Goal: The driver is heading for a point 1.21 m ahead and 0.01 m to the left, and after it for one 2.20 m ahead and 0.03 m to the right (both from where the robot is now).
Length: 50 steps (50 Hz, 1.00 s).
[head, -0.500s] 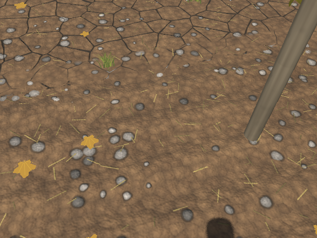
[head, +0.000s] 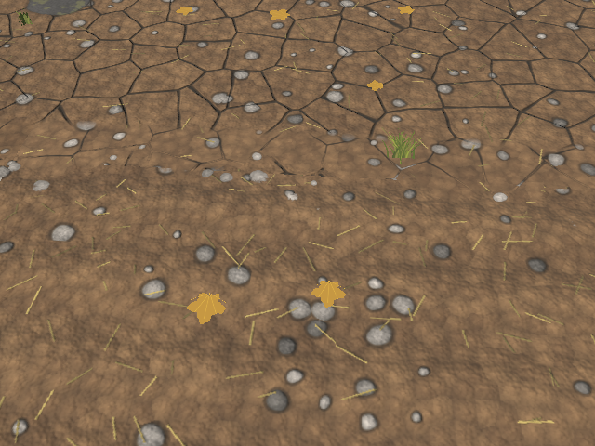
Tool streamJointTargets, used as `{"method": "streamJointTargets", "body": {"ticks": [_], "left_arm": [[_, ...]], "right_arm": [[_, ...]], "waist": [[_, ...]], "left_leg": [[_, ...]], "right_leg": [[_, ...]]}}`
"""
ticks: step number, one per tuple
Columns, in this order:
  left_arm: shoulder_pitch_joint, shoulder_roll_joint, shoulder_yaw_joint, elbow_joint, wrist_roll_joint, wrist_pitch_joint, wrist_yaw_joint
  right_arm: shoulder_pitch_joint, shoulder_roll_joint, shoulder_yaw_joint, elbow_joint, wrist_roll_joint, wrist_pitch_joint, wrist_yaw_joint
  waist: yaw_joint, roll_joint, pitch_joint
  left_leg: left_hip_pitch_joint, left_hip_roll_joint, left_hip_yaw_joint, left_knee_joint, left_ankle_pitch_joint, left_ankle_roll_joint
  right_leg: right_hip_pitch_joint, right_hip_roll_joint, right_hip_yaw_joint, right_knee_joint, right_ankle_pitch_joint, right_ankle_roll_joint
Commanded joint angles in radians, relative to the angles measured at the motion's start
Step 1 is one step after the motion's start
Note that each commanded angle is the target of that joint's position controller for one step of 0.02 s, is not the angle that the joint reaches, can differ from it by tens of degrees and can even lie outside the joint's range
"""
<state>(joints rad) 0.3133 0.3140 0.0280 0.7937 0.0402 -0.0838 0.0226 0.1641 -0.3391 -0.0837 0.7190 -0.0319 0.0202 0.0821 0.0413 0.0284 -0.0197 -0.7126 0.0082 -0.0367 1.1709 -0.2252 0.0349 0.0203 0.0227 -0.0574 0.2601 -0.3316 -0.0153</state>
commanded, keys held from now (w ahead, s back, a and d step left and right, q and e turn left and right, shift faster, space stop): w+q+shift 0.28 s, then w+e+shift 0.72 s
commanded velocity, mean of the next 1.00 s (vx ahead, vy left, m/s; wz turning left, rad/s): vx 0.96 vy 0.00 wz -0.02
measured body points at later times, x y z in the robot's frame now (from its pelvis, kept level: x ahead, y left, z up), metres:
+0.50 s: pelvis +0.39 +0.14 -0.01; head +0.41 +0.15 +0.44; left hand +0.44 +0.42 -0.12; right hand +0.51 -0.11 -0.14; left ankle +0.28 +0.12 -0.74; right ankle +0.61 +0.04 -0.66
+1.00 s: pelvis +0.86 +0.26 +0.00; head +0.89 +0.26 +0.45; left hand +0.81 +0.55 -0.12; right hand +1.15 +0.09 -0.04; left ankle +1.06 +0.47 -0.68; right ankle +0.74 +0.20 -0.74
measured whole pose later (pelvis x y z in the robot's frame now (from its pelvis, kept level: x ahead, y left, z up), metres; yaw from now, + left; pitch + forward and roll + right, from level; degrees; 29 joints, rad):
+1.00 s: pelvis +0.86 +0.26 +0.00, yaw -2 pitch +2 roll +0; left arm 0.49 0.30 0.07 0.88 0.00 -0.07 -0.02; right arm -0.04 -0.24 0.07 0.55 -0.04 -0.07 0.02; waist 0.13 0.01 0.01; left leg -0.69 0.12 -0.11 0.66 0.01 -0.05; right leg 0.02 0.17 0.21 0.30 -0.32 -0.14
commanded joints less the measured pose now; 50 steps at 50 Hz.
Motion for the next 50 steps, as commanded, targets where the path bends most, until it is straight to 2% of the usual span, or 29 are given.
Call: {"method": "streamJointTargets", "body": {"ticks": [1, 5, 7, 9, 10, 11, 12, 13, 14, 15, 16, 18, 21, 24, 27, 30, 31, 33, 34, 35, 36, 37, 38, 39, 40, 42, 44, 47, 50], "left_arm": [[0.066, 0.106, 0.028, -0.007, 0.003, -0.029, -0.018], [0.103, 0.097, 0.025, 0.035, 0.003, -0.038, -0.016], [0.109, 0.123, 0.028, 0.045, 0.004, -0.04, -0.007], [0.111, 0.19, 0.045, 0.05, 0.008, -0.016, 0.009], [0.078, 0.223, 0.056, 0.033, 0.009, -0.002, 0.012], [0.033, 0.225, 0.057, 0.011, 0.006, 0.004, 0.004], [0.045, 0.099, 0.028, 0.0, 0.022, -0.002, -0.022], [0.019, 0.063, 0.013, -0.125, -0.008, -0.027, -0.03], [-0.109, 0.144, 0.023, -0.16, 0.001, -0.048, -0.03], [-0.084, 0.117, 0.012, -0.151, -0.015, -0.054, -0.027], [-0.038, 0.105, 0.004, -0.115, -0.011, -0.047, -0.024], [0.054, 0.07, -0.008, -0.068, 0.013, 0.0, -0.036], [-0.056, 0.042, -0.014, -0.096, -0.004, 0.047, -0.051], [-0.185, 0.016, -0.022, -0.123, -0.038, 0.038, -0.066], [-0.229, -0.005, -0.027, -0.122, -0.047, 0.025, -0.083], [-0.163, 0.041, -0.013, -0.074, -0.042, 0.026, -0.086], [-0.09, 0.072, -0.003, -0.047, -0.038, 0.034, -0.08], [0.252, 0.157, 0.038, 0.055, -0.034, 0.047, -0.067], [0.472, 0.193, 0.067, 0.105, -0.038, 0.052, -0.054], [0.434, 0.176, 0.071, 0.143, -0.054, 0.072, -0.043], [0.26, 0.249, 0.079, 0.077, -0.013, 0.06, -0.04], [0.192, 0.191, 0.081, 0.023, -0.015, 0.062, -0.033], [0.151, 0.116, 0.066, 0.027, -0.019, 0.062, -0.026], [0.116, 0.103, 0.06, 0.036, -0.02, 0.054, -0.027], [0.108, 0.117, 0.058, 0.033, -0.021, 0.037, -0.022], [0.087, 0.119, 0.052, 0.033, -0.026, 0.009, -0.027], [0.085, 0.147, 0.065, 0.021, -0.03, -0.005, -0.029], [0.124, 0.15, 0.079, 0.024, -0.049, -0.006, -0.04], [0.156, 0.172, 0.095, 0.025, -0.047, 0.001, -0.04]], "right_arm": [[-0.192, -0.045, 0.009, -0.134, 0.001, -0.013, 0.024], [-0.311, -0.015, 0.041, -0.19, -0.001, -0.014, 0.041], [-0.295, 0.003, 0.055, -0.193, 0.005, -0.013, 0.035], [-0.119, -0.043, 0.04, -0.15, 0.007, -0.014, 0.016], [0.082, -0.084, 0.018, -0.095, 0.011, -0.018, 0.005], [0.312, -0.149, -0.017, -0.021, 0.006, -0.024, -0.015], [0.294, -0.218, -0.043, 0.009, 0.017, -0.02, -0.044], [0.233, -0.323, -0.062, -0.033, 0.004, -0.002, -0.047], [0.269, -0.286, -0.064, -0.041, 0.01, 0.001, -0.054], [0.239, -0.232, -0.05, -0.016, 0.01, -0.009, -0.067], [0.197, -0.166, -0.031, -0.01, 0.001, -0.026, -0.074], [0.112, -0.092, 0.004, -0.015, -0.001, -0.064, -0.084], [0.173, -0.075, 0.015, 0.035, 0.015, -0.116, -0.063], [0.218, -0.048, 0.026, 0.06, 0.019, -0.143, -0.048], [0.247, -0.059, 0.035, 0.083, 0.025, -0.162, -0.063], [0.22, -0.108, 0.026, 0.079, 0.018, -0.163, -0.097], [0.202, -0.125, 0.019, 0.075, 0.007, -0.15, -0.114], [0.105, -0.167, 0.003, 0.047, -0.022, -0.111, -0.137], [-0.008, -0.187, -0.009, 0.029, -0.016, -0.093, -0.14], [-0.107, -0.02, 0.035, -0.014, -0.033, -0.12, -0.113], [0.113, 0.072, 0.071, -0.105, 0.018, -0.134, -0.1], [0.093, 0.001, 0.083, -0.109, -0.001, -0.155, -0.093], [0.036, -0.049, 0.081, -0.105, -0.014, -0.167, -0.08], [-0.002, -0.045, 0.082, -0.12, -0.033, -0.161, -0.078], [-0.005, -0.036, 0.091, -0.123, -0.051, -0.137, -0.077], [-0.015, -0.021, 0.104, -0.136, -0.057, -0.088, -0.073], [-0.128, -0.017, 0.114, -0.188, -0.037, -0.086, -0.065], [-0.253, 0.022, 0.129, -0.23, -0.001, -0.091, -0.061], [-0.275, -0.002, 0.118, -0.24, 0.007, -0.099, -0.068]], "waist": [[0.041, -0.123, 0.164], [0.044, -0.111, 0.223], [0.008, -0.119, 0.169], [-0.11, -0.171, 0.031], [-0.208, -0.197, -0.074], [-0.311, -0.16, -0.174], [-0.225, 0.034, -0.149], [-0.154, 0.207, -0.274], [-0.215, 0.019, -0.257], [-0.155, -0.031, -0.124], [-0.09, -0.122, -0.023], [0.003, -0.124, 0.038], [-0.006, -0.049, 0.147], [-0.052, -0.03, 0.198], [-0.067, -0.013, 0.148], [-0.012, 0.064, 0.045], [0.032, 0.089, 0.0], [0.217, 0.098, -0.123], [0.364, 0.035, -0.139], [0.275, -0.273, -0.04], [0.026, -0.349, -0.208], [0.069, -0.132, -0.242], [0.019, 0.064, -0.061], [-0.032, 0.119, 0.031], [-0.059, 0.115, 0.082], [-0.097, 0.087, 0.143], [-0.061, 0.025, 0.161], [0.028, -0.046, 0.128], [0.066, -0.088, 0.071]], "left_leg": [[-0.277, 0.06, 0.021, 0.017, 0.066, 0.011], [-0.165, 0.056, 0.158, -0.211, 0.092, 0.053], [0.047, -0.017, 0.254, -0.328, 0.059, 0.111], [0.275, -0.101, 0.27, -0.347, -0.04, 0.155], [0.496, -0.135, 0.24, -0.352, -0.099, 0.185], [0.817, -0.139, 0.145, -0.462, -0.094, 0.223], [0.998, 0.02, -0.092, -0.522, -0.192, 0.248], [1.171, 0.235, -0.697, -0.755, -0.328, 0.399], [1.143, 0.237, -0.76, -0.868, -0.354, 0.383], [0.991, 0.25, -0.66, -0.908, -0.274, 0.348], [0.794, 0.224, -0.54, -0.923, -0.164, 0.305], [0.557, 0.148, -0.353, -0.959, -0.06, 0.268], [0.433, 0.089, -0.168, -1.051, 0.141, 0.209], [0.477, 0.008, 0.038, -1.083, 0.509, 0.094], [0.589, 0.032, 0.138, -1.139, 0.807, 0.031], [0.789, 0.091, 0.195, -1.024, 1.25, -0.028], [0.836, 0.112, 0.204, -0.92, 1.402, -0.043], [0.79, 0.141, 0.201, -0.446, 1.54, -0.056], [0.641, 0.068, 0.228, 0.055, 1.254, -0.055], [0.2, -0.154, 0.17, 0.489, -0.107, -0.043], [-0.143, -0.139, -0.042, 0.691, -0.315, -0.082], [-0.191, -0.085, -0.135, 0.599, -0.225, -0.052], [-0.15, -0.021, -0.13, 0.428, -0.118, -0.021], [-0.084, 0.015, -0.107, 0.31, -0.109, -0.022], [-0.03, 0.033, -0.097, 0.252, -0.123, -0.038], [0.08, 0.08, -0.046, 0.062, -0.115, -0.071], [0.158, 0.096, 0.004, -0.169, 0.02, -0.097], [0.263, 0.06, 0.041, -0.468, 0.279, -0.099], [0.301, 0.015, 0.037, -0.61, 0.312, -0.08]], "right_leg": [[0.041, -0.244, 0.079, -0.157, 0.119, -0.076], [0.015, -0.229, -0.086, -0.179, 0.449, -0.052], [0.012, -0.227, -0.174, -0.078, 1.039, -0.024], [0.055, -0.272, -0.184, 0.207, 1.493, -0.017], [-0.005, -0.3, -0.164, 0.44, 1.547, -0.036], [-0.191, -0.283, -0.151, 0.754, 1.328, -0.033], [-0.493, -0.125, -0.127, 1.104, 0.157, -0.018], [-0.83, 0.012, 0.0, 1.4, -0.135, 0.024], [-0.911, -0.043, 0.144, 1.372, 0.004, 0.01], [-0.895, -0.094, 0.126, 1.294, 0.056, 0.004], [-0.809, -0.144, 0.106, 1.199, 0.077, 0.004], [-0.669, -0.189, 0.11, 1.106, 0.038, 0.011], [-0.697, -0.21, 0.06, 0.939, 0.096, 0.005], [-0.709, -0.153, 0.005, 0.695, 0.321, -0.035], [-0.604, -0.06, -0.076, 0.482, 0.522, -0.081], [-0.473, 0.035, -0.122, 0.396, 0.552, -0.109], [-0.402, 0.077, -0.14, 0.4, 0.491, -0.114], [-0.106, 0.118, -0.105, 0.401, 0.349, -0.162], [0.061, 0.048, -0.001, 0.277, 0.32, -0.25], [0.212, -0.018, 0.131, 0.38, 0.405, -0.261], [0.418, -0.221, 0.675, 0.286, 0.292, -0.491], [0.38, -0.298, 0.914, 0.042, -0.112, -0.509], [0.134, -0.268, 0.86, -0.057, -0.248, -0.432], [-0.052, -0.222, 0.767, -0.075, -0.192, -0.38], [-0.179, -0.175, 0.698, -0.074, -0.104, -0.36], [-0.411, -0.083, 0.553, -0.117, -0.05, -0.334], [-0.503, -0.034, 0.472, -0.151, 0.106, -0.329], [-0.439, 0.01, 0.421, -0.123, 0.302, -0.253], [-0.249, -0.02, 0.447, -0.031, 0.499, -0.209]]}}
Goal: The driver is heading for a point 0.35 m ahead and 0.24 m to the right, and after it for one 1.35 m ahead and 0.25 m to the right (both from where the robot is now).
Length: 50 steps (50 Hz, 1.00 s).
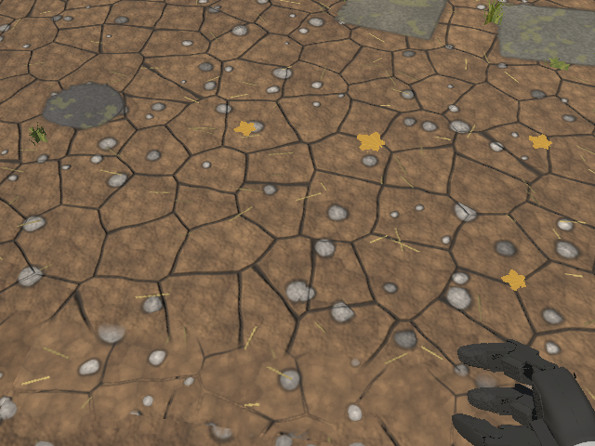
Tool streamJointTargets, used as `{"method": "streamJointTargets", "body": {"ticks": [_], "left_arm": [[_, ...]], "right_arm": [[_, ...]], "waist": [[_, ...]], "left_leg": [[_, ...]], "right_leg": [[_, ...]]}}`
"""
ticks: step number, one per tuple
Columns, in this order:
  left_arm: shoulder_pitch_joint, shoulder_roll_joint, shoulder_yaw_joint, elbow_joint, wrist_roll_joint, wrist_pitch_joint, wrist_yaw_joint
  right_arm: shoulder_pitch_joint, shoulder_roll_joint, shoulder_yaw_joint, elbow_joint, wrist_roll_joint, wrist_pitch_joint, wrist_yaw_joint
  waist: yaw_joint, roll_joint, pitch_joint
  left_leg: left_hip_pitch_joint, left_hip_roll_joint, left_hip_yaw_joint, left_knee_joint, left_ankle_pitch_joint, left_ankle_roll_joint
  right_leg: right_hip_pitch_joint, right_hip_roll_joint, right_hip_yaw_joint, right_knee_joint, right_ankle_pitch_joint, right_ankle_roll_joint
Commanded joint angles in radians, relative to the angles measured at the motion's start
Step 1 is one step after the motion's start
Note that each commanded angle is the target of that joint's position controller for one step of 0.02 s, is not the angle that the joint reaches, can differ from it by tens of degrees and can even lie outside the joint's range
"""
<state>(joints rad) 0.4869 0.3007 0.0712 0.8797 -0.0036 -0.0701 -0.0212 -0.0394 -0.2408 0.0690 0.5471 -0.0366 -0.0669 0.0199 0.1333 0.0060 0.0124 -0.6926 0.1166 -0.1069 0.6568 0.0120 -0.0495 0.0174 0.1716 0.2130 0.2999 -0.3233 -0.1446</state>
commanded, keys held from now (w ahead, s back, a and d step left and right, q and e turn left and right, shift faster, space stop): w+e+shift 0.58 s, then w+q+shift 0.42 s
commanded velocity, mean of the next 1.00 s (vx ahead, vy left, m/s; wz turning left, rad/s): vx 1.00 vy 0.00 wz -0.52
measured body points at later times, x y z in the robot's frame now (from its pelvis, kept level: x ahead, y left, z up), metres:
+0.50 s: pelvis +0.45 +0.00 -0.03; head +0.49 -0.02 +0.42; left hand +0.81 +0.05 -0.07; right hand +0.26 -0.20 -0.15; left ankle +0.26 +0.20 -0.72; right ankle +0.59 -0.11 -0.71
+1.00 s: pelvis +0.90 -0.20 -0.03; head +0.93 -0.22 +0.41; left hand +1.07 +0.04 -0.16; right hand +0.90 -0.51 -0.13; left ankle +1.05 -0.22 -0.74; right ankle +0.62 -0.13 -0.65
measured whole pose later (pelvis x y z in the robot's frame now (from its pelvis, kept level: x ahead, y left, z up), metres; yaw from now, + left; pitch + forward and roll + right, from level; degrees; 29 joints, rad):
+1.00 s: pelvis +0.90 -0.20 -0.03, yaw -29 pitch +1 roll +0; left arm 0.37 0.32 0.04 0.86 0.04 -0.08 0.01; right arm 0.18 -0.30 -0.03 0.72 -0.03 -0.04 0.04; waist 0.00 -0.01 0.04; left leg -0.56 -0.07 0.09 0.66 -0.12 0.14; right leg 0.06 0.05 -0.06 0.91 -0.41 -0.04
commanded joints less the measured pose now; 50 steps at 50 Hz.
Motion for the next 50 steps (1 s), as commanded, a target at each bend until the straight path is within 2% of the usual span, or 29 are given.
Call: {"method": "streamJointTargets", "body": {"ticks": [1, 3, 4, 5, 6, 7, 8, 9, 13, 16, 19, 21, 22, 24, 25, 26, 27, 28, 29, 30, 33, 37, 41, 44, 46, 47, 48, 49, 50], "left_arm": [[-0.021, 0.191, 0.055, -0.064, -0.001, -0.01, 0.009], [-0.06, 0.241, 0.066, -0.077, 0.01, -0.012, 0.01], [-0.126, 0.245, 0.067, -0.095, 0.013, -0.021, 0.007], [-0.16, 0.122, 0.033, -0.132, 0.017, -0.035, 0.01], [-0.039, 0.002, -0.007, -0.204, -0.037, -0.033, 0.007], [-0.093, 0.086, -0.009, -0.172, -0.006, -0.009, 0.019], [-0.198, 0.125, 0.002, -0.171, 0.018, 0.004, 0.012], [-0.245, 0.123, 0.006, -0.177, 0.026, 0.011, 0.0], [-0.35, 0.027, -0.023, -0.26, 0.042, 0.06, -0.046], [-0.407, 0.024, -0.039, -0.325, 0.039, 0.072, -0.06], [-0.527, 0.032, -0.053, -0.362, 0.038, 0.072, -0.082], [-0.562, 0.018, -0.06, -0.365, 0.037, 0.068, -0.093], [-0.523, 0.04, -0.052, -0.352, 0.044, 0.065, -0.085], [-0.342, 0.102, -0.029, -0.285, 0.05, 0.06, -0.068], [-0.143, 0.137, -0.007, -0.225, 0.048, 0.056, -0.056], [0.043, 0.176, 0.026, -0.149, 0.032, 0.051, -0.031], [-0.041, 0.245, 0.056, -0.14, -0.003, 0.067, 0.004], [-0.096, 0.367, 0.072, -0.197, 0.037, 0.081, 0.009], [-0.044, 0.322, 0.074, -0.212, 0.032, 0.083, 0.025], [-0.086, 0.242, 0.057, -0.176, 0.034, 0.071, 0.037], [-0.191, 0.102, -0.001, -0.157, 0.03, 0.006, 0.043], [-0.165, 0.123, 0.004, -0.113, 0.02, -0.048, 0.012], [-0.101, 0.136, 0.002, -0.077, 0.006, -0.078, 0.0], [-0.073, 0.174, 0.006, -0.057, 0.027, -0.068, 0.02], [-0.084, 0.207, 0.013, -0.062, 0.058, -0.041, 0.044], [-0.126, 0.216, 0.016, -0.074, 0.075, -0.022, 0.055], [-0.175, 0.216, 0.014, -0.091, 0.074, -0.015, 0.059], [-0.116, 0.075, -0.022, -0.146, 0.04, -0.031, 0.034], [-0.141, 0.072, -0.036, -0.193, 0.038, -0.057, 0.022]], "right_arm": [[-0.049, -0.116, -0.042, -0.063, 0.009, -0.016, -0.01], [0.151, -0.196, -0.081, -0.008, 0.012, -0.028, -0.03], [0.362, -0.24, -0.106, 0.041, 0.007, -0.035, -0.044], [0.603, -0.315, -0.139, 0.08, -0.019, -0.037, -0.066], [0.51, -0.396, -0.156, 0.069, -0.045, -0.028, -0.06], [0.401, -0.308, -0.161, 0.053, -0.035, -0.015, -0.055], [0.345, -0.205, -0.136, 0.049, -0.025, -0.012, -0.05], [0.338, -0.167, -0.128, 0.075, -0.02, -0.009, -0.046], [0.452, -0.084, -0.107, 0.2, 0.008, -0.04, -0.027], [0.386, -0.115, -0.111, 0.212, 0.016, -0.064, -0.022], [0.382, -0.131, -0.111, 0.247, 0.014, -0.074, -0.03], [0.435, -0.188, -0.119, 0.27, 0.01, -0.077, -0.035], [0.448, -0.215, -0.124, 0.281, 0.012, -0.072, -0.038], [0.445, -0.275, -0.138, 0.272, 0.012, -0.042, -0.056], [0.402, -0.302, -0.144, 0.254, 0.009, -0.025, -0.061], [0.371, -0.301, -0.152, 0.237, 0.0, -0.007, -0.051], [0.355, -0.205, -0.134, 0.212, -0.019, -0.007, -0.029], [0.423, -0.172, -0.118, 0.082, 0.003, -0.026, -0.031], [0.32, -0.209, -0.112, 0.056, -0.001, -0.052, -0.024], [0.316, -0.197, -0.105, 0.072, 0.005, -0.06, -0.022], [0.373, -0.151, -0.092, 0.124, -0.028, -0.001, -0.02], [0.19, -0.09, -0.072, 0.054, 0.004, 0.019, 0.008], [0.096, -0.08, -0.075, 0.053, 0.04, 0.01, 0.035], [0.106, -0.115, -0.093, 0.071, 0.025, 0.002, 0.036], [0.243, -0.167, -0.117, 0.113, 0.014, 0.009, 0.031], [0.451, -0.201, -0.137, 0.177, 0.015, 0.015, 0.025], [0.654, -0.244, -0.162, 0.232, 0.009, 0.022, 0.013], [0.666, -0.368, -0.204, 0.243, -0.006, 0.037, -0.002], [0.586, -0.355, -0.204, 0.217, 0.015, 0.044, 0.007]], "waist": [[-0.037, -0.069, 0.015], [-0.147, -0.058, -0.131], [-0.271, -0.049, -0.232], [-0.349, 0.086, -0.375], [-0.205, 0.445, -0.498], [-0.206, 0.277, -0.358], [-0.223, 0.129, -0.207], [-0.215, 0.033, -0.106], [-0.161, 0.099, -0.009], [-0.101, 0.107, 0.037], [-0.109, 0.036, 0.124], [-0.116, 0.039, 0.136], [-0.082, 0.069, 0.093], [0.018, 0.087, -0.036], [0.113, 0.1, -0.125], [0.17, 0.047, -0.206], [0.067, -0.194, -0.118], [-0.034, -0.234, -0.324], [0.026, -0.033, -0.324], [-0.034, 0.056, -0.131], [-0.187, 0.121, 0.039], [-0.156, 0.032, 0.125], [-0.094, 0.016, 0.123], [-0.104, -0.033, 0.066], [-0.181, -0.114, -0.049], [-0.284, -0.131, -0.14], [-0.398, -0.1, -0.2], [-0.299, 0.203, -0.242], [-0.256, 0.236, -0.352]], "left_leg": [[0.324, -0.111, 0.099, -0.145, 0.045, 0.011], [0.555, -0.15, 0.093, -0.167, -0.11, 0.037], [0.798, -0.089, 0.055, -0.129, -0.177, 0.057], [1.036, 0.145, -0.17, -0.132, -0.551, 0.082], [1.185, 0.408, -0.78, -0.37, -0.761, 0.192], [1.063, 0.362, -0.79, -0.411, -0.955, 0.22], [0.928, 0.293, -0.565, -0.392, -0.816, 0.197], [0.799, 0.242, -0.392, -0.393, -0.592, 0.176], [0.688, 0.169, -0.049, -0.425, -0.138, 0.117], [0.586, 0.146, 0.142, -0.479, 0.084, 0.1], [0.525, 0.075, 0.307, -0.554, 0.145, 0.072], [0.561, 0.083, 0.374, -0.502, 0.56, 0.048], [0.622, 0.099, 0.383, -0.414, 0.844, 0.041], [0.671, 0.141, 0.375, -0.133, 1.099, 0.031], [0.604, 0.164, 0.352, 0.125, 1.132, 0.045], [0.436, 0.111, 0.346, 0.475, 0.792, 0.061], [0.104, -0.107, 0.343, 0.89, -0.354, 0.036], [-0.185, -0.147, 0.132, 1.132, -0.533, 0.006], [-0.259, -0.103, 0.016, 1.045, -0.453, 0.012], [-0.245, -0.04, 0.018, 0.898, -0.395, 0.029], [0.028, 0.041, 0.039, 0.67, -0.41, 0.016], [0.07, 0.08, 0.091, 0.282, -0.143, 0.046], [0.201, 0.001, 0.161, 0.0, 0.214, 0.137], [0.192, -0.109, 0.232, -0.058, 0.118, 0.175], [0.324, -0.204, 0.273, -0.033, -0.049, 0.202], [0.502, -0.239, 0.269, -0.017, -0.135, 0.221], [0.733, -0.214, 0.198, -0.051, -0.222, 0.254], [1.04, 0.037, -0.256, -0.06, -0.387, 0.42], [1.122, 0.143, -0.732, -0.297, -0.445, 0.504]], "right_leg": [[-0.196, -0.174, 0.187, -0.016, 0.556, -0.058], [-0.137, -0.164, 0.174, 0.258, 0.78, -0.013], [-0.253, -0.13, 0.152, 0.497, 0.709, 0.008], [-0.412, -0.085, 0.07, 0.83, 0.271, 0.002], [-0.698, -0.008, -0.046, 1.095, -0.195, 0.038], [-0.839, -0.118, -0.09, 1.163, -0.08, 0.023], [-0.852, -0.164, -0.12, 1.12, 0.005, 0.027], [-0.834, -0.196, -0.135, 1.065, 0.037, 0.036], [-0.86, -0.264, -0.146, 1.029, 0.054, 0.042], [-0.828, -0.271, -0.169, 0.915, 0.217, 0.048], [-0.731, -0.238, -0.287, 0.649, 0.333, 0.042], [-0.61, -0.181, -0.38, 0.527, 0.321, -0.002], [-0.543, -0.133, -0.414, 0.503, 0.297, -0.022], [-0.332, -0.057, -0.423, 0.493, 0.224, -0.054], [-0.114, -0.042, -0.379, 0.467, 0.197, -0.089], [0.174, -0.047, -0.295, 0.367, 0.178, -0.121], [0.27, -0.172, -0.049, 0.317, 0.194, -0.163], [0.518, -0.396, 0.469, 0.191, 0.249, -0.381], [0.479, -0.433, 0.602, 0.021, 0.056, -0.376], [0.28, -0.431, 0.514, -0.047, 0.024, -0.318], [-0.216, -0.339, 0.244, -0.074, 0.208, -0.222], [-0.346, -0.241, -0.026, -0.195, 0.311, -0.14], [-0.205, -0.264, -0.182, -0.325, 0.487, -0.052], [0.061, -0.301, -0.28, -0.18, 1.019, 0.011], [0.151, -0.331, -0.318, 0.09, 1.368, 0.049], [0.114, -0.339, -0.331, 0.355, 1.432, 0.059], [-0.059, -0.303, -0.353, 0.707, 1.28, 0.065], [-0.536, -0.134, -0.332, 1.202, 0.353, 0.131], [-0.761, -0.04, -0.167, 1.351, -0.114, 0.128]]}}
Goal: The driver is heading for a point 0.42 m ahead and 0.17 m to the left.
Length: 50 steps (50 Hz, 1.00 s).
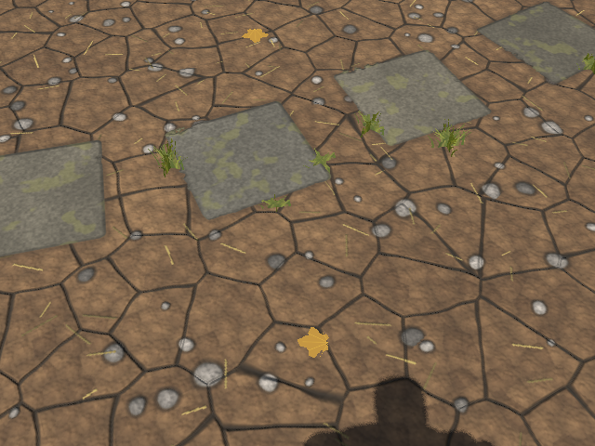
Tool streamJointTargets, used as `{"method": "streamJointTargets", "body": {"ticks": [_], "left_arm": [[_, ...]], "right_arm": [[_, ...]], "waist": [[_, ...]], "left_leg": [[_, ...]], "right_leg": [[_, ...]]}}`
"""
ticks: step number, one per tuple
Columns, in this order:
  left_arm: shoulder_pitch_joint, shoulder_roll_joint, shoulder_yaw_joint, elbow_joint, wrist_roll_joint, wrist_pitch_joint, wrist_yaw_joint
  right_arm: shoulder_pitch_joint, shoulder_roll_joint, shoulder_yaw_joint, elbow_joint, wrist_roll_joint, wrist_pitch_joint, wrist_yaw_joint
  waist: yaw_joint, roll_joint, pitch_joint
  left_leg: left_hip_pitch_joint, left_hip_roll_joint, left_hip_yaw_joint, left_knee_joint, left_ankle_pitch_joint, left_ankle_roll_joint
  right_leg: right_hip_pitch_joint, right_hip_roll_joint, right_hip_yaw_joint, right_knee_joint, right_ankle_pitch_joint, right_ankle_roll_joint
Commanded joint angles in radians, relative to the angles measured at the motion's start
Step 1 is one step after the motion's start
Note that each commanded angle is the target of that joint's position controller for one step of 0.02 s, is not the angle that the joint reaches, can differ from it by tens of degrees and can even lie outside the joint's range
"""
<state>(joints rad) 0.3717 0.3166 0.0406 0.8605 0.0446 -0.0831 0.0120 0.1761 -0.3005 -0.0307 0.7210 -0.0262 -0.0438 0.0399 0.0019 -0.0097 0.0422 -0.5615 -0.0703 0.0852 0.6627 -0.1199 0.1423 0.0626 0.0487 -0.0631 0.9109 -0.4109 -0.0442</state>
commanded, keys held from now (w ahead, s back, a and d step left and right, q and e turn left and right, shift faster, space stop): w+q+shift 0.24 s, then shift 0.76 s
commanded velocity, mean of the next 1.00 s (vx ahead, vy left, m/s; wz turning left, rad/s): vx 0.47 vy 0.00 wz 0.38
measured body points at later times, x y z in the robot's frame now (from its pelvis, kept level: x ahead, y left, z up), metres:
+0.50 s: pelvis +0.45 +0.01 +0.03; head +0.51 +0.02 +0.47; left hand +0.55 +0.29 -0.07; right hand +0.60 -0.26 -0.10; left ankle +0.26 +0.07 -0.58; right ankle +0.58 -0.06 -0.70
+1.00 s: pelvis +0.57 +0.06 +0.03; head +0.57 +0.06 +0.48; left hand +0.53 +0.30 -0.11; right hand +0.79 -0.10 -0.08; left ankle +0.59 +0.16 -0.70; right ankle +0.59 -0.06 -0.70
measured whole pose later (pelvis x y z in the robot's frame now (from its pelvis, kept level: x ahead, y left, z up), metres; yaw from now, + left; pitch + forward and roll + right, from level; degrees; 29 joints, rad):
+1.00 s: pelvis +0.57 +0.06 +0.03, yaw +22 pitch +0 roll +0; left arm 0.29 0.21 0.00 0.89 0.02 0.01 0.02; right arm 0.16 -0.19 0.02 0.81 -0.01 0.01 -0.02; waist 0.02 -0.01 0.01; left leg -0.30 -0.05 -0.02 0.48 -0.17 0.04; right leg -0.18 0.00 -0.02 0.48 -0.28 0.00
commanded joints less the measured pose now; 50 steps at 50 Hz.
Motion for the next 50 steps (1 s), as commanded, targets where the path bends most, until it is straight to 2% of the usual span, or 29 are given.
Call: {"method": "streamJointTargets", "body": {"ticks": [1, 2, 3, 4, 6, 10, 12, 14, 16, 17, 18, 19, 20, 21, 22, 23, 25, 26, 29, 31, 34, 38, 39, 40, 41, 42, 45, 48, 50], "left_arm": [[-0.127, 0.078, -0.014, -0.207, -0.008, -0.058, -0.008], [-0.159, 0.087, -0.022, -0.217, -0.004, -0.067, -0.011], [-0.186, 0.072, -0.029, -0.225, 0.008, -0.062, -0.013], [-0.183, 0.063, -0.034, -0.239, 0.024, -0.042, -0.015], [-0.175, 0.047, -0.045, -0.254, 0.035, 0.0, -0.021], [-0.397, 0.023, -0.07, -0.351, 0.006, 0.008, -0.042], [-0.437, 0.016, -0.072, -0.358, -0.008, 0.004, -0.045], [-0.444, 0.02, -0.069, -0.353, -0.005, -0.007, -0.037], [-0.398, 0.041, -0.057, -0.334, 0.012, -0.022, -0.019], [-0.311, 0.068, -0.043, -0.308, 0.013, -0.03, -0.007], [-0.162, 0.092, -0.03, -0.266, 0.008, -0.043, 0.001], [-0.005, 0.138, -0.014, -0.225, 0.015, -0.055, 0.01], [0.076, 0.198, 0.0, -0.216, 0.038, -0.055, 0.006], [0.093, 0.202, 0.023, -0.211, 0.002, -0.039, -0.014], [0.009, 0.117, 0.012, -0.245, -0.017, -0.029, -0.016], [-0.049, 0.039, -0.009, -0.226, -0.019, -0.027, -0.017], [-0.019, 0.012, -0.017, -0.167, -0.021, -0.028, -0.006], [-0.017, 0.018, -0.014, -0.145, -0.028, -0.028, -0.005], [-0.069, 0.049, -0.005, -0.126, -0.022, -0.034, -0.013], [-0.115, 0.051, -0.005, -0.119, -0.02, -0.026, -0.02], [-0.1, 0.054, -0.001, -0.096, -0.03, -0.013, -0.029], [-0.062, 0.061, 0.005, -0.066, -0.042, 0.016, -0.022], [-0.018, 0.048, 0.003, -0.056, -0.032, 0.023, -0.017], [0.063, 0.013, -0.003, -0.06, -0.019, 0.029, -0.013], [0.153, -0.036, -0.018, -0.031, -0.04, 0.051, -0.002], [0.126, -0.006, -0.014, -0.016, -0.041, 0.078, 0.01], [0.062, -0.005, -0.011, -0.009, -0.035, 0.104, 0.011], [0.019, 0.008, -0.012, 0.011, -0.022, 0.095, 0.011], [0.004, 0.005, -0.01, 0.031, -0.027, 0.09, 0.011]], "right_arm": [[0.317, -0.268, -0.104, 0.036, 0.008, 0.016, -0.016], [0.303, -0.208, -0.092, 0.051, 0.015, 0.014, -0.017], [0.281, -0.175, -0.083, 0.056, 0.015, 0.011, -0.022], [0.258, -0.142, -0.069, 0.063, 0.017, 0.007, -0.027], [0.243, -0.138, -0.062, 0.056, 0.021, -0.011, -0.026], [0.226, -0.165, -0.076, 0.037, 0.028, -0.028, -0.025], [0.25, -0.181, -0.087, 0.041, 0.037, -0.03, -0.019], [0.302, -0.18, -0.09, 0.066, 0.043, -0.027, -0.023], [0.349, -0.177, -0.09, 0.092, 0.04, -0.025, -0.039], [0.341, -0.196, -0.093, 0.095, 0.032, -0.026, -0.046], [0.291, -0.212, -0.096, 0.084, 0.033, -0.029, -0.049], [0.252, -0.168, -0.086, 0.059, 0.039, -0.034, -0.051], [0.387, -0.007, -0.053, 0.039, 0.056, -0.031, -0.057], [0.428, -0.088, -0.051, 0.029, 0.071, -0.017, -0.072], [0.33, -0.131, -0.056, 0.039, 0.038, -0.009, -0.072], [0.231, -0.123, -0.053, 0.025, 0.03, -0.006, -0.061], [0.144, -0.075, -0.041, 0.006, 0.004, 0.016, -0.034], [0.159, -0.047, -0.034, 0.004, -0.002, 0.033, -0.026], [0.169, -0.018, -0.023, 0.0, -0.012, 0.054, -0.021], [0.147, -0.004, -0.009, -0.003, -0.008, 0.056, -0.02], [0.074, -0.012, 0.003, -0.002, 0.0, 0.059, -0.021], [0.041, -0.022, 0.008, 0.011, -0.013, 0.034, -0.031], [0.035, -0.041, 0.009, 0.011, -0.018, 0.022, -0.034], [0.046, -0.096, 0.003, 0.003, -0.023, 0.011, -0.041], [0.021, -0.086, 0.005, -0.007, 0.003, 0.021, -0.054], [0.015, -0.053, 0.013, -0.001, 0.01, 0.029, -0.06], [-0.075, -0.027, 0.024, 0.005, 0.006, 0.043, -0.071], [-0.045, -0.018, 0.019, 0.032, 0.02, 0.044, -0.067], [-0.011, -0.026, 0.011, 0.06, 0.018, 0.041, -0.064]], "waist": [[-0.128, 0.119, -0.259], [-0.092, -0.012, -0.168], [-0.058, -0.061, -0.091], [-0.011, -0.059, -0.039], [0.03, -0.022, 0.001], [-0.019, 0.034, 0.084], [-0.06, 0.055, 0.049], [-0.093, 0.046, 0.026], [-0.094, 0.052, -0.033], [-0.054, 0.075, -0.09], [0.036, 0.083, -0.15], [0.108, 0.073, -0.235], [0.039, -0.228, -0.409], [0.064, -0.273, -0.613], [0.07, -0.12, -0.559], [0.065, -0.086, -0.399], [0.053, -0.075, -0.216], [0.021, -0.085, -0.185], [-0.039, -0.09, -0.178], [-0.063, -0.117, -0.176], [-0.037, -0.151, -0.158], [-0.03, -0.089, -0.108], [-0.016, -0.03, -0.099], [0.028, 0.11, -0.132], [0.043, 0.216, -0.187], [0.022, 0.196, -0.154], [0.06, 0.164, -0.102], [0.032, 0.09, -0.055], [0.014, 0.033, -0.015]], "left_leg": [[0.901, 0.323, -0.88, -0.372, -0.309, 0.277], [0.75, 0.302, -0.773, -0.39, -0.269, 0.231], [0.599, 0.253, -0.677, -0.404, -0.214, 0.196], [0.471, 0.207, -0.606, -0.419, -0.168, 0.179], [0.313, 0.148, -0.525, -0.456, -0.145, 0.185], [0.119, 0.063, -0.43, -0.547, -0.02, 0.147], [0.172, 0.061, -0.427, -0.527, 0.145, 0.104], [0.312, 0.073, -0.404, -0.449, 0.421, 0.061], [0.47, 0.07, -0.402, -0.309, 0.663, 0.001], [0.52, 0.073, -0.407, -0.191, 0.776, -0.032], [0.518, 0.057, -0.389, -0.012, 0.764, -0.064], [0.417, 0.024, -0.37, 0.209, 0.546, -0.088], [0.156, -0.098, -0.25, 0.625, -0.439, -0.125], [-0.02, -0.11, -0.241, 0.858, -0.503, -0.132], [-0.026, -0.037, -0.254, 0.806, -0.376, -0.132], [-0.066, -0.013, -0.229, 0.726, -0.333, -0.143], [-0.069, 0.014, -0.224, 0.615, -0.329, -0.146], [-0.029, 0.017, -0.219, 0.569, -0.323, -0.15], [0.067, 0.008, -0.184, 0.416, -0.268, -0.162], [0.171, 0.023, -0.145, 0.231, -0.163, -0.154], [0.287, 0.036, -0.107, 0.065, -0.01, -0.143], [0.407, 0.048, -0.102, -0.171, 0.084, -0.102], [0.443, 0.104, -0.164, -0.237, 0.204, -0.089], [0.513, 0.287, -0.333, -0.222, 0.55, -0.053], [0.458, 0.396, -0.42, -0.259, 0.609, 0.073], [0.403, 0.374, -0.447, -0.298, 0.448, 0.105], [0.289, 0.251, -0.346, -0.336, 0.171, 0.012], [0.254, 0.174, -0.292, -0.34, -0.081, -0.066], [0.283, 0.158, -0.274, -0.326, -0.052, -0.067]], "right_leg": [[-0.886, 0.002, 0.18, 0.699, 0.067, 0.013], [-0.851, -0.058, 0.181, 0.58, 0.125, 0.006], [-0.806, -0.095, 0.166, 0.487, 0.12, 0.01], [-0.759, -0.112, 0.161, 0.434, 0.099, 0.027], [-0.712, -0.14, 0.137, 0.315, 0.05, 0.058], [-0.593, -0.135, 0.06, -0.098, 0.339, 0.1], [-0.507, -0.099, 0.048, -0.24, 0.502, 0.095], [-0.485, -0.062, 0.03, -0.34, 0.567, 0.07], [-0.425, -0.006, 0.032, -0.434, 0.554, 0.04], [-0.34, 0.022, 0.036, -0.449, 0.531, 0.026], [-0.201, -0.011, 0.053, -0.504, 0.62, 0.01], [-0.006, -0.136, 0.13, -0.456, 0.74, -0.01], [0.32, -0.517, 0.43, -0.263, 1.433, -0.145], [0.471, -0.592, 0.696, -0.286, 1.472, -0.265], [0.342, -0.503, 0.57, -0.355, 1.308, -0.227], [0.219, -0.418, 0.444, -0.392, 1.205, -0.184], [0.023, -0.339, 0.334, -0.462, 1.179, -0.149], [-0.054, -0.327, 0.304, -0.493, 1.167, -0.147], [-0.209, -0.308, 0.217, -0.555, 1.178, -0.164], [-0.304, -0.259, 0.12, -0.576, 1.12, -0.137], [-0.356, -0.231, 0.081, -0.593, 0.937, -0.113], [-0.37, -0.215, 0.109, -0.501, 0.609, -0.067], [-0.378, -0.183, 0.108, -0.455, 0.467, -0.031], [-0.416, -0.117, 0.06, -0.356, 0.168, 0.006], [-0.359, -0.053, 0.032, -0.296, -0.083, 0.021], [-0.352, -0.048, 0.054, -0.28, -0.125, 0.023], [-0.246, -0.047, 0.061, -0.412, 0.066, 0.028], [-0.22, -0.095, 0.111, -0.511, 0.172, 0.033], [-0.264, -0.107, 0.12, -0.517, 0.174, 0.02]]}}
